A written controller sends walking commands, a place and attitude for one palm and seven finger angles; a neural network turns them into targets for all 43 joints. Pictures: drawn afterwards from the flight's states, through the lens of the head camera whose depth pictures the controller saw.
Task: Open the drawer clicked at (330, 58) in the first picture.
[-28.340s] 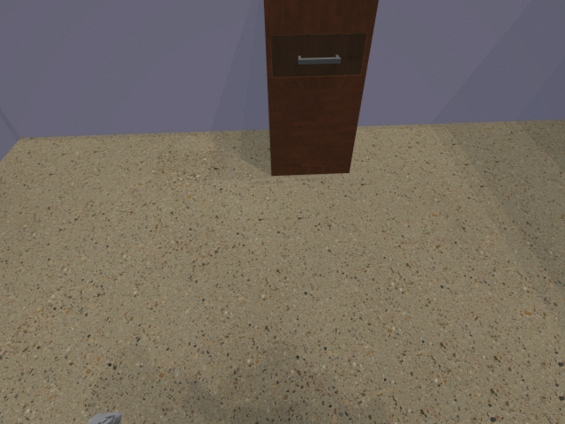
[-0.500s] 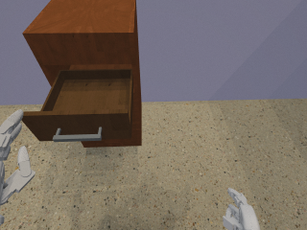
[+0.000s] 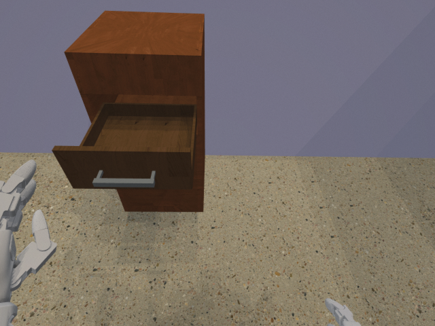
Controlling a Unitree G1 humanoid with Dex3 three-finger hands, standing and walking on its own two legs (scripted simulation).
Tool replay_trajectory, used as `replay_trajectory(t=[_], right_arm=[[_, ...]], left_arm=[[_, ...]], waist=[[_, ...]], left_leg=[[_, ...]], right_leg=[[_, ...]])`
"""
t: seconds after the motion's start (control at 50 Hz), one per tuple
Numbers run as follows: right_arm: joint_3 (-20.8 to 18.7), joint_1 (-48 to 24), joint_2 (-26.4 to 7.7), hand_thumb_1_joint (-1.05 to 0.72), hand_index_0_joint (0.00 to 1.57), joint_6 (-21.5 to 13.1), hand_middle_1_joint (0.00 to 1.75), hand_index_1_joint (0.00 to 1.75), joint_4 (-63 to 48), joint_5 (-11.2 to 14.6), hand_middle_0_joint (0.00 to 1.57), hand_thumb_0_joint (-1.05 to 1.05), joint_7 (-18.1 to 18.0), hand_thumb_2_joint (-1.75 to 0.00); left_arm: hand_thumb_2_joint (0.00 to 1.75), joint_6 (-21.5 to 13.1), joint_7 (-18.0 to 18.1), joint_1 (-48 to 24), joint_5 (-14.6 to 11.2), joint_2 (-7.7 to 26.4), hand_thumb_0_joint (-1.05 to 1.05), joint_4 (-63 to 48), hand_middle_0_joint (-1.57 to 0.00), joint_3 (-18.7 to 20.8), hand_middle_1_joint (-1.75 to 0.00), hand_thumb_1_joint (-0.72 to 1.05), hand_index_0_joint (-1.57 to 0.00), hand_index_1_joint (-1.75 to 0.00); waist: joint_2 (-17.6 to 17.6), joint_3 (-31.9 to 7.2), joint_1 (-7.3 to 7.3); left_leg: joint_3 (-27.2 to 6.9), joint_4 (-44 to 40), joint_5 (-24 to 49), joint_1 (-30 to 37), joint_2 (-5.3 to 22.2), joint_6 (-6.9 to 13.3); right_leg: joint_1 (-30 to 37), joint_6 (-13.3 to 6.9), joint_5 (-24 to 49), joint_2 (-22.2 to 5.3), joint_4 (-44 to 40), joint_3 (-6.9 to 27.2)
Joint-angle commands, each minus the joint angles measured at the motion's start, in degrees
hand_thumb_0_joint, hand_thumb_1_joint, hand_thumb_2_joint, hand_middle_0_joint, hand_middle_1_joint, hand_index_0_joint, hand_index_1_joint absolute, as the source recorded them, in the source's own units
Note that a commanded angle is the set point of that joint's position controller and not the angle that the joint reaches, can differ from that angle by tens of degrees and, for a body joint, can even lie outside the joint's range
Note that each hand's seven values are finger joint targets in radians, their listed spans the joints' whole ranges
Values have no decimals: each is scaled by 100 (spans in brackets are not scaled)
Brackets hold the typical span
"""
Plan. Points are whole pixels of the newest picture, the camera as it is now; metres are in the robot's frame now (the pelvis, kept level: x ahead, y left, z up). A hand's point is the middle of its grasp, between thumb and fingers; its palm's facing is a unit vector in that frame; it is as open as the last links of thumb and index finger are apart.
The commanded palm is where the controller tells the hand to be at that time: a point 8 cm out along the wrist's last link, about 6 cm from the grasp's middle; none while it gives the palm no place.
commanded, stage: stop stepping back and stand still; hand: left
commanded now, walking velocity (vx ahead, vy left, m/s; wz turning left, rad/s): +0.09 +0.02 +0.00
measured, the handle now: (125, 178) +0.55 +0.29 -0.12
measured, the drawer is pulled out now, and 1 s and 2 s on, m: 0.30 0.30 0.30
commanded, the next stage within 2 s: let the arm hang, fingers relaxed in 0.14 s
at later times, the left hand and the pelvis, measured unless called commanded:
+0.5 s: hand out of the picture +0.09 +0.19 -0.16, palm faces +0.00 -0.98 -0.18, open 7.4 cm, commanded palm none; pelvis +0.00 +0.02 -0.01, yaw +1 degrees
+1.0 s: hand out of the picture +0.00 +0.21 -0.17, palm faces -0.01 -0.97 -0.24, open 7.4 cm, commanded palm none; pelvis +0.00 +0.03 +0.00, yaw -1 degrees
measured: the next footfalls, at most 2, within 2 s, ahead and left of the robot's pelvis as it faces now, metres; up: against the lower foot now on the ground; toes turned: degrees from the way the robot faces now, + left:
left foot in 0.04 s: +0.04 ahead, +0.12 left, +0.00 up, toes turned +4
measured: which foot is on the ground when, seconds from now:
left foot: up 0.00-0.02, down 0.04-1.00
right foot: down 0.00-1.00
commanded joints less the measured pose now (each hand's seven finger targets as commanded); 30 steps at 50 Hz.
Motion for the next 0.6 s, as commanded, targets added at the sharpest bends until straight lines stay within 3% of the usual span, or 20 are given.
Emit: replay_trajectory(t=[0.0,0.02,0.04,0.06,0.08,0.12,0.16,0.18,0.2,0.22,0.24,0.26,0.28,0.32,0.36,0.4,0.44,0.5,0.56,0.58], right_arm=[[-160,-613,-711,-90,20,-510,30,30,-1232,-111,20,0,-182,-90],[-223,-694,-842,-90,20,-497,30,30,-1312,-120,20,0,-157,-90],[-239,-720,-701,-90,20,-487,30,30,-1362,-62,20,0,-138,-90],[-220,-772,-605,-90,20,-504,30,30,-1242,-26,20,0,-122,-90],[-196,-746,-572,-90,20,-512,30,30,-1141,15,20,0,-84,-90],[-192,-718,-696,-90,20,-500,30,30,-1102,90,20,0,-47,-90],[-195,-814,-798,-90,20,-513,30,30,-1123,141,20,0,-74,-90],[-218,-802,-811,-90,20,-470,30,30,-1087,134,20,0,-62,-90],[-249,-817,-799,-90,20,-445,30,30,-1114,148,20,0,-45,-90],[-425,-553,-1280,-90,20,-323,30,30,-52,41,20,0,411,-90],[-333,46,-790,-90,20,-2,30,30,-73,118,20,0,418,-90],[-360,252,-795,-90,20,103,30,30,28,87,20,0,415,-90],[-318,298,-764,-90,20,204,30,30,111,39,20,0,418,-90],[-236,128,-794,-90,20,340,30,30,68,-71,20,0,407,-90],[-191,-50,-753,-90,20,427,30,30,149,-137,20,0,399,-90],[-128,-141,-741,-90,20,441,30,30,352,-156,20,0,367,-90],[-91,-175,-720,-90,20,457,30,30,543,-124,20,0,334,-90],[-52,-26,-684,-90,20,472,30,30,919,-73,20,0,292,-90],[-69,239,-522,-90,20,478,30,30,1205,-67,20,0,241,-90],[-66,321,-503,-90,20,485,30,30,1308,-55,20,0,232,-90]], left_arm=[[90,-472,201,-56,-8,1252,0,-1955,-20,776,-30,90,-20,-30],[90,-518,212,-123,6,1257,0,-2137,-20,796,-30,90,-20,-30],[90,-482,234,-104,33,1288,0,-2114,-20,841,-30,90,-20,-30],[90,-455,246,-121,-4,1435,0,-2098,-20,1009,-30,90,-20,-30],[90,-408,225,13,-21,1474,0,-1954,-20,1140,-30,90,-20,-30],[90,-320,175,364,-68,1262,0,-1467,-20,1070,-30,90,-20,-30],[90,-337,136,34,-84,1189,0,-1382,-20,974,-30,90,-20,-30],[90,-363,101,23,-80,1211,0,-1110,-20,1011,-30,90,-20,-30],[90,-364,62,-141,-107,1216,0,-1099,-20,955,-30,90,-20,-30],[90,682,-743,-448,472,743,0,3227,-20,-915,-30,90,-20,-30],[90,1008,-868,-611,346,580,0,3411,-20,-888,-30,90,-20,-30],[90,1111,-821,-729,326,302,0,3401,-20,-980,-30,90,-20,-30],[90,1145,-803,-930,279,155,0,3645,-20,-1051,-30,90,-20,-30],[90,1196,-779,-1192,265,173,0,4204,-20,-1235,-30,90,-20,-30],[90,1234,-741,-1556,261,226,0,4877,-20,-1319,-30,90,-20,-30],[90,1256,-723,-1750,225,181,0,5600,-20,-1378,-30,90,-20,-30],[90,1250,-712,-1716,197,206,0,6295,-20,-1436,-30,90,-20,-30],[90,1168,-746,-1593,150,165,0,7220,-20,-1538,-30,90,-20,-30],[90,1118,-735,-1485,147,-25,0,7777,-20,-1512,-30,90,-20,-30],[90,1112,-739,-1513,134,3,0,7935,-20,-1557,-30,90,-20,-30]], waist=[[893,-75,-12],[1802,21,35],[1949,94,8],[1781,192,-18],[1431,322,-4],[1161,389,73],[683,497,47],[118,549,-13],[-419,499,-83],[-596,-26,-121],[-590,-535,-302],[-592,-488,-269],[-754,-421,-147],[-1016,-15,-48],[-652,440,-30],[302,646,60],[849,691,158],[1085,283,168],[1353,-10,134],[1296,-10,114]], left_leg=[[-625,-2386,-510,536,586,291],[-1821,-2645,-934,511,1384,577],[-2232,-2735,-643,346,1972,786],[-2111,-2770,-594,-15,2000,866],[-1715,-2644,-401,-195,1811,760],[-914,-2017,156,-511,1472,501],[-693,-1324,808,-553,1162,288],[-579,-912,676,-746,893,139],[-346,-427,457,-755,507,-3],[-259,848,409,-1015,229,-153],[-522,446,29,-324,265,-194],[-575,233,400,-115,318,-209],[-615,74,890,-124,335,-164],[-745,-239,1365,-101,389,-41],[-848,-640,1803,-163,479,-15],[-1058,-1212,2139,-328,666,29],[-1080,-1530,1896,-461,722,33],[-851,-1714,1103,-96,591,-30],[-778,-1776,1192,285,632,-19],[-771,-1810,1179,336,639,-25]], right_leg=[[-21,86,-2176,-610,-326,966],[-429,236,-1757,-108,810,491],[-683,369,-1630,-19,1793,-15],[-675,416,-1745,-61,2445,99],[-622,402,-1677,-135,2450,177],[98,438,-1460,-208,1111,-24],[622,471,-519,-243,-193,-59],[765,346,-56,-465,-553,458],[584,125,193,-982,-778,1258],[414,-158,2333,-1894,59,1387],[218,-265,2242,-1851,155,1486],[22,-133,947,-1473,47,1056],[-144,-36,163,-1225,126,701],[-255,104,-90,-933,149,604],[-224,156,42,-841,137,555],[142,263,103,-581,269,459],[550,277,-23,-498,142,404],[910,219,-60,-541,-188,522],[1030,204,125,-557,-323,402],[1040,208,126,-560,-362,385]])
